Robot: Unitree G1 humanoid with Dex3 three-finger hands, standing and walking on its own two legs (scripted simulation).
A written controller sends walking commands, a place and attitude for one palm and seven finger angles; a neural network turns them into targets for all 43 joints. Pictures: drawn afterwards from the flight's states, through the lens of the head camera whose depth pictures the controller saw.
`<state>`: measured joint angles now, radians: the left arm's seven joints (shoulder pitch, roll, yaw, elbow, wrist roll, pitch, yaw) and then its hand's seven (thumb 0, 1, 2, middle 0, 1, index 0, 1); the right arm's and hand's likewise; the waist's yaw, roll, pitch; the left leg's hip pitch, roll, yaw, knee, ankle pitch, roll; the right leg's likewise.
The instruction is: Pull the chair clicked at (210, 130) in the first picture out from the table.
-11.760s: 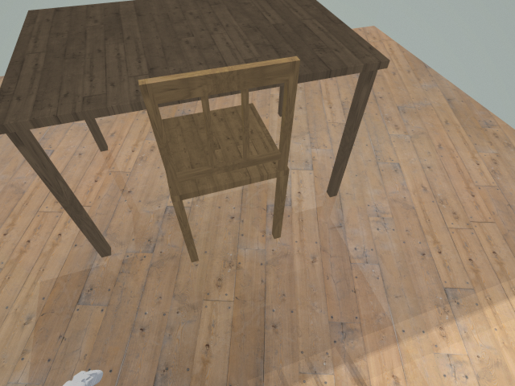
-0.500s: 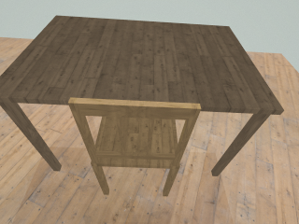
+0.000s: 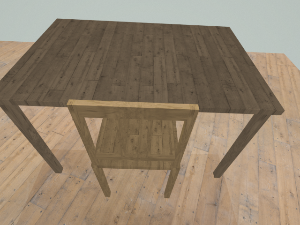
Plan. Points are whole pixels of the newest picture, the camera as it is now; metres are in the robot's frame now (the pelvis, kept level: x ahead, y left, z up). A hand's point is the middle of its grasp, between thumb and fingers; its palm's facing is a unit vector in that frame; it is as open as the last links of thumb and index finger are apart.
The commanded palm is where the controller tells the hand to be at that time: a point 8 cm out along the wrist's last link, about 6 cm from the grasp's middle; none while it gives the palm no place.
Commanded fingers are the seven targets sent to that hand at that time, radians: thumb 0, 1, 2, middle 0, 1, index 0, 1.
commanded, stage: look again from close up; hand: left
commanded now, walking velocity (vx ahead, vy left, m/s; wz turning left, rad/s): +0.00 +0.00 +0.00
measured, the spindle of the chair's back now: (120, 138) +0.43 +0.14 -0.11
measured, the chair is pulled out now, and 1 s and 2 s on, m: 0.00 0.00 0.00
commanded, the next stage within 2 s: none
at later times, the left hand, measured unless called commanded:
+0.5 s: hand out of the picture -0.03 +0.13 -0.18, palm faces +0.04 -0.99 -0.15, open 7.4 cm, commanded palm none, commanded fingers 0.00 0.90 0.90 -0.20 -0.30 -0.20 -0.30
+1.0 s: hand out of the picture -0.03 +0.12 -0.18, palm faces +0.04 -0.99 -0.16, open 7.4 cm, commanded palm none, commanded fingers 0.00 0.90 0.90 -0.20 -0.30 -0.20 -0.30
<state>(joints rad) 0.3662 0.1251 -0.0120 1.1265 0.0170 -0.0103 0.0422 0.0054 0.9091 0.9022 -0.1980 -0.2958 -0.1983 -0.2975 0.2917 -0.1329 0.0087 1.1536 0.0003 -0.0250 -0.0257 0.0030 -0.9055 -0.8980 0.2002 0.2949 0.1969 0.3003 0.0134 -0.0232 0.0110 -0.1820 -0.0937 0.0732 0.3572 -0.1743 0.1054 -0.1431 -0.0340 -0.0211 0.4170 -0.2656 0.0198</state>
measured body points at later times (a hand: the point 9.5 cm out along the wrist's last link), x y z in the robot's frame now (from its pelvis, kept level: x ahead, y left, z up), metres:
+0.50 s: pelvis +0.00 -0.02 +0.00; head +0.01 -0.01 +0.45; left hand -0.03 +0.18 -0.16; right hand -0.01 -0.23 -0.16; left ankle +0.01 +0.05 -0.74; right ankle -0.03 -0.13 -0.74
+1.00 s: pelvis +0.01 -0.03 +0.00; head +0.01 -0.03 +0.45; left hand -0.03 +0.18 -0.16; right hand -0.01 -0.24 -0.16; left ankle +0.01 +0.05 -0.74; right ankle -0.03 -0.13 -0.74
